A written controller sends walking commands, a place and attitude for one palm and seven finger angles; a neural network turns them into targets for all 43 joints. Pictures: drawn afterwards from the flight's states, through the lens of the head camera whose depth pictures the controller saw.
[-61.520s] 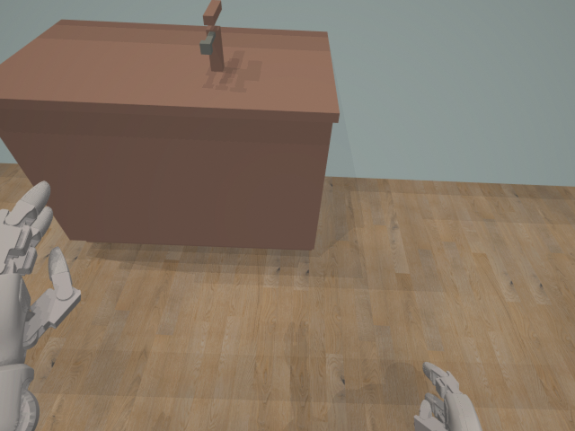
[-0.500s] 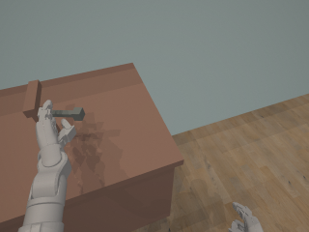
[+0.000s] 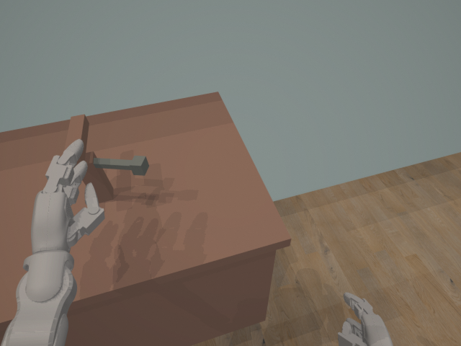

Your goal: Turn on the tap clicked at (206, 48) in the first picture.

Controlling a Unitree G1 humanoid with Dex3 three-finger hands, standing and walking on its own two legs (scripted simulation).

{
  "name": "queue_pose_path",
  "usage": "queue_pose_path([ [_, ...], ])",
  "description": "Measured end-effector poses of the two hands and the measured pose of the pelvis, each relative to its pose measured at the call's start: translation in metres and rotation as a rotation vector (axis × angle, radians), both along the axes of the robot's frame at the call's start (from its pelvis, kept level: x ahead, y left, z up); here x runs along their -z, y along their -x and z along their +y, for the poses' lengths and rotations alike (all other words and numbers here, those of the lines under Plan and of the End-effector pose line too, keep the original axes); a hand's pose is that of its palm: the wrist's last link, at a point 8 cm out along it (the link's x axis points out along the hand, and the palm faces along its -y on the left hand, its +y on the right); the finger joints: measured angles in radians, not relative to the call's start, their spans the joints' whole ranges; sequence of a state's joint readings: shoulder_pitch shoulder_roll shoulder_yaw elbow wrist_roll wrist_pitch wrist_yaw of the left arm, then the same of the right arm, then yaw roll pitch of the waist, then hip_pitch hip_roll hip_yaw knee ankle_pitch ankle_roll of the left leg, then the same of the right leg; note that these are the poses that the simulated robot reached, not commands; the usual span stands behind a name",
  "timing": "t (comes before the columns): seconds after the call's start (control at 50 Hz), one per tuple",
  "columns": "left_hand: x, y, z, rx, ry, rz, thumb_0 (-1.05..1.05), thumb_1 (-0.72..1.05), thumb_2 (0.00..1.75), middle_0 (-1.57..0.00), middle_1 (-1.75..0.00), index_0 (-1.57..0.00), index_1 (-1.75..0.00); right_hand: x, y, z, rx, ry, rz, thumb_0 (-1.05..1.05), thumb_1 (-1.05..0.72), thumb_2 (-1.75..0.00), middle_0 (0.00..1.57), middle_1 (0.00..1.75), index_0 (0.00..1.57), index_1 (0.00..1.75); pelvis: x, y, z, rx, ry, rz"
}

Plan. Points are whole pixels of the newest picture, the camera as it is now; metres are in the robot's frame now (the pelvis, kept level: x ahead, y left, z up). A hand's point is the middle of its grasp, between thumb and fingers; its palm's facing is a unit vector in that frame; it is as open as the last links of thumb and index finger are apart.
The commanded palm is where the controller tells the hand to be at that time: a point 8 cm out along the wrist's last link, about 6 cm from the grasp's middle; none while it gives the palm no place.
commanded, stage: draw the hand back beside the body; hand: left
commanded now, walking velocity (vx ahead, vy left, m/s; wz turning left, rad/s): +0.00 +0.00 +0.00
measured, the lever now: (139, 165) +0.42 +0.23 +0.09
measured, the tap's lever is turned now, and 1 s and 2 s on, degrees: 67 67 67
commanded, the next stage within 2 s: step back with the hand held close in 0.68 s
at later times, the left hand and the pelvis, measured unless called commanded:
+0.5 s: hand (56, 236) +0.21 +0.26 +0.16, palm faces +0.41 -0.83 -0.37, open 7.4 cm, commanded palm +0.17 +0.30 +0.16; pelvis +0.01 +0.02 +0.00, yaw +0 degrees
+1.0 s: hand (56, 239) +0.21 +0.26 +0.15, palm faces +0.35 -0.84 -0.41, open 7.4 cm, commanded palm +0.15 +0.30 +0.17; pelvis -0.01 +0.02 +0.00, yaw -1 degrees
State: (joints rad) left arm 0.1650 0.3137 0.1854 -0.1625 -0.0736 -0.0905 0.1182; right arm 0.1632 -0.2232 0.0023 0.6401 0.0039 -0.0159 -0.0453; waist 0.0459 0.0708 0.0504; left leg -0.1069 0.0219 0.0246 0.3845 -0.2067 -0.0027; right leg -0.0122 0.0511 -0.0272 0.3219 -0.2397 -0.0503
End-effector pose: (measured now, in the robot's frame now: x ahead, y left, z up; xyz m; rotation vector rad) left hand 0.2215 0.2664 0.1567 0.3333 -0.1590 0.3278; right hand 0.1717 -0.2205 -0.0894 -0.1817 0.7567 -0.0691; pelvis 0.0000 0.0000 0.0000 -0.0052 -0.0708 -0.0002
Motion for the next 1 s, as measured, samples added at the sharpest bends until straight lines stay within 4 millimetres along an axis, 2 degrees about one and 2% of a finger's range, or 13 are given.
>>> queue_pose_path([
  [0.06, -0.024, 0.010, 0.008, -0.025, -0.041, -0.091, 0.02, 0.89, 0.89, -0.19, -0.26, -0.19, -0.26, 0.002, -0.005, 0.003, -0.018, 0.002, 0.000, 0.01, -0.90, -0.90, 0.20, 0.30, 0.20, 0.30, 0.000, -0.003, 0.004, -0.005, -0.001, -0.004],
  [0.1, -0.030, 0.014, 0.011, -0.027, -0.050, -0.117, 0.02, 0.89, 0.89, -0.19, -0.26, -0.19, -0.26, 0.002, -0.009, 0.006, -0.019, -0.003, -0.001, 0.01, -0.90, -0.90, 0.20, 0.30, 0.20, 0.30, 0.000, -0.004, 0.006, -0.006, -0.002, -0.004],
  [0.28, 0.009, 0.025, 0.010, 0.003, -0.001, 0.040, 0.01, 0.89, 0.89, -0.20, -0.29, -0.20, -0.29, -0.008, -0.020, 0.011, -0.007, 0.002, -0.026, 0.01, -0.90, -0.90, 0.20, 0.30, 0.20, 0.30, 0.000, -0.010, 0.010, 0.002, -0.002, 0.007],
  [0.46, -0.017, 0.051, 0.028, -0.062, -0.100, -0.009, 0.02, 0.89, 0.89, -0.21, -0.30, -0.21, -0.30, -0.007, -0.026, 0.017, -0.025, 0.007, -0.039, 0.01, -0.90, -0.90, 0.20, 0.30, 0.20, 0.30, 0.001, -0.014, 0.015, -0.005, 0.003, 0.010],
  [0.66, 0.000, 0.050, 0.029, -0.077, -0.043, 0.024, 0.01, 0.89, 0.89, -0.20, -0.30, -0.21, -0.30, -0.004, -0.022, 0.024, -0.036, 0.008, -0.018, 0.01, -0.90, -0.90, 0.20, 0.30, 0.20, 0.30, 0.001, -0.010, 0.016, -0.014, 0.001, 0.010],
  [0.82, -0.013, 0.052, 0.025, -0.050, -0.078, -0.014, 0.02, 0.89, 0.89, -0.21, -0.30, -0.21, -0.30, -0.006, -0.018, 0.022, -0.028, 0.004, -0.034, 0.01, -0.90, -0.90, 0.20, 0.30, 0.20, 0.30, 0.001, -0.009, 0.016, -0.012, 0.003, 0.003],
  [0.9, -0.026, 0.052, 0.032, -0.041, -0.132, -0.049, 0.01, 0.89, 0.89, -0.21, -0.30, -0.21, -0.30, -0.004, -0.015, 0.020, -0.013, 0.005, -0.023, 0.01, -0.90, -0.90, 0.20, 0.30, 0.20, 0.30, 0.002, -0.003, 0.016, -0.003, 0.013, 0.026],
  [0.94, -0.026, 0.051, 0.035, -0.034, -0.146, -0.040, 0.01, 0.89, 0.89, -0.21, -0.30, -0.21, -0.30, -0.004, -0.011, 0.019, 0.002, 0.005, -0.014, 0.01, -0.90, -0.90, 0.20, 0.30, 0.20, 0.30, 0.003, 0.002, 0.018, 0.004, 0.014, 0.040],
  [1.0, -0.014, 0.053, 0.033, -0.012, -0.132, 0.012, 0.01, 0.89, 0.89, -0.20, -0.30, -0.21, -0.30, -0.004, -0.003, 0.016, 0.030, 0.006, -0.009, 0.01, -0.90, -0.90, 0.20, 0.30, 0.20, 0.30, 0.004, 0.011, 0.021, 0.015, 0.011, 0.056],
])
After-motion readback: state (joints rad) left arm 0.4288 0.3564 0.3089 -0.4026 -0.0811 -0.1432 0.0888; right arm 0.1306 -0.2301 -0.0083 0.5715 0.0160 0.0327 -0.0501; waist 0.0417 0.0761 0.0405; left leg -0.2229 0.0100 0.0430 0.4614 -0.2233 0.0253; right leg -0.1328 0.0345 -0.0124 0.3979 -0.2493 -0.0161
